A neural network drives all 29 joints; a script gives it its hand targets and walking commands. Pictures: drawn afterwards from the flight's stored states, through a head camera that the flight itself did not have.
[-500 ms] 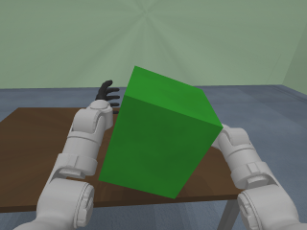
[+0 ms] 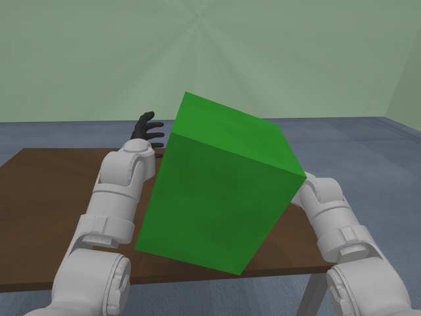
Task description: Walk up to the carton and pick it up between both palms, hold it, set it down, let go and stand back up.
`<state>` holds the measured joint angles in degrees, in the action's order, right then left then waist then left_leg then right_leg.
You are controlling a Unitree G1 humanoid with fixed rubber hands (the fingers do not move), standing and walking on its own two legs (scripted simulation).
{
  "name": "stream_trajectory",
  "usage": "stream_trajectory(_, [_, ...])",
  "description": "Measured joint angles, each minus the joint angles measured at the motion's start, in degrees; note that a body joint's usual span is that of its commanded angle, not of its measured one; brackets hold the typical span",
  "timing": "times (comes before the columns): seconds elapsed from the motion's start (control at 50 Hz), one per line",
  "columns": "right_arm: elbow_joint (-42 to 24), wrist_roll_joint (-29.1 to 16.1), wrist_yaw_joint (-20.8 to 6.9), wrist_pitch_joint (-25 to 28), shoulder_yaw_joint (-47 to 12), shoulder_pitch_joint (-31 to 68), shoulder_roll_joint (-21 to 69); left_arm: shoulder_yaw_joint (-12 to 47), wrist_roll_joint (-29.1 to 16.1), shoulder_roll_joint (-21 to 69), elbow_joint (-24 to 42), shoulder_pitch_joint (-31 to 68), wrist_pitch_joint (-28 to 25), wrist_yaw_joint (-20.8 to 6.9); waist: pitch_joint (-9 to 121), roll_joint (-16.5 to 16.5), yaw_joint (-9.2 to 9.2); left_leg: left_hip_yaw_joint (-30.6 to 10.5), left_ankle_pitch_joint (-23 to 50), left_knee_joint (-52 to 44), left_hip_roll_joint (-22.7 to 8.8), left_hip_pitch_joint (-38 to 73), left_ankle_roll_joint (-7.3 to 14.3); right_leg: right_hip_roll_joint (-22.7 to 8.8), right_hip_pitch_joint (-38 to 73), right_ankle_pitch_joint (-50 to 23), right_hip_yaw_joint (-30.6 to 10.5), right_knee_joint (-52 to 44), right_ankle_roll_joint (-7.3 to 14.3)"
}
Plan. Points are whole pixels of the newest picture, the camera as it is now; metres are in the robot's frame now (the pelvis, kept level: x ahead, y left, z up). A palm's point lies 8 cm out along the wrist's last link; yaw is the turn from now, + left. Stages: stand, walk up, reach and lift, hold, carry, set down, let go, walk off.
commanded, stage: hold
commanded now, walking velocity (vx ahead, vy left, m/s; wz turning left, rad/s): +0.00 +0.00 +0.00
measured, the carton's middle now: (212, 181) +0.33 +0.02 +0.19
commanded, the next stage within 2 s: set down in 1.48 s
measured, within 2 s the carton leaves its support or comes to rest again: neither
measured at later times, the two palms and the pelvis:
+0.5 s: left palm (140, 152) +0.33 +0.16 +0.25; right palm (289, 185) +0.33 -0.14 +0.19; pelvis +0.00 +0.00 +0.00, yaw +0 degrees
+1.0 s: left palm (138, 158) +0.32 +0.16 +0.24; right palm (288, 191) +0.33 -0.14 +0.18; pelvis +0.00 +0.01 +0.00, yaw -1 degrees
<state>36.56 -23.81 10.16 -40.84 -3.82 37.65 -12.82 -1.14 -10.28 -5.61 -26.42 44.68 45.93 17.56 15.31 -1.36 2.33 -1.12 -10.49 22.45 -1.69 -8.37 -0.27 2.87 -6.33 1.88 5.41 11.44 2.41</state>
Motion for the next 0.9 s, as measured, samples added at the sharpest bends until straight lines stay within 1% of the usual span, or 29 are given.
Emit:
stream_trajectory(0.36, [-0.95, 0.51, -0.29, -0.18, -0.05, -1.25, 0.1, 0.05, 0.43, 0.42, 1.1, -1.08, 0.7, 0.06, -0.39, -0.23, 0.06, 0.31, 0.09, -0.12, 0.0, 0.58, 0.11, 0.02, 0.56, -0.29, -0.39, -0.29, -0.07])
stream_trajectory(0.64, [-0.63, 1.36, -0.81, 0.38, 0.18, -1.85, 0.32, 0.1, 0.9, 0.81, 0.72, -1.51, 0.44, -0.07, -0.84, -0.34, 0.01, 0.53, 0.11, -0.05, 0.18, 1.02, 0.35, -0.14, 0.95, -0.37, -0.65, -0.21, -0.26])
stream_trajectory(0.9, [-1.91, 2.23, -1.13, 0.75, 0.38, -3.49, 0.59, -0.02, 1.6, 1.49, 2.27, -3.02, 0.73, -0.05, -1.34, -0.47, 0.13, 0.91, 0.23, -0.33, 0.34, 1.6, 0.57, -0.28, 1.44, -0.65, -1.08, -0.5, -0.38])
